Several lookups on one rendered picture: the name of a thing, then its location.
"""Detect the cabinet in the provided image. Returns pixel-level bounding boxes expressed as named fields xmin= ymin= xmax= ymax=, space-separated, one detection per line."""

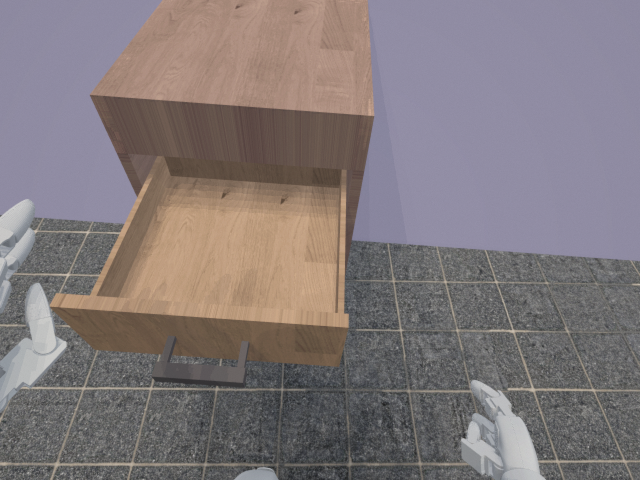
xmin=90 ymin=0 xmax=374 ymax=274

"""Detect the right robot hand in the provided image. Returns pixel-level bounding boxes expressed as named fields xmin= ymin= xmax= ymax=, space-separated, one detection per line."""
xmin=461 ymin=380 xmax=540 ymax=480

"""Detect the left robot hand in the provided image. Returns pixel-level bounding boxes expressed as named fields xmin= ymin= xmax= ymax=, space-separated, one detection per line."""
xmin=0 ymin=199 xmax=67 ymax=413

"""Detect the drawer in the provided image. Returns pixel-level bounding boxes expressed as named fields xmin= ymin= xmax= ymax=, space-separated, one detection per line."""
xmin=50 ymin=156 xmax=349 ymax=367

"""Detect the handle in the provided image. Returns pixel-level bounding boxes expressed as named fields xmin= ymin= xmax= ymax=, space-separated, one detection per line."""
xmin=151 ymin=336 xmax=249 ymax=388

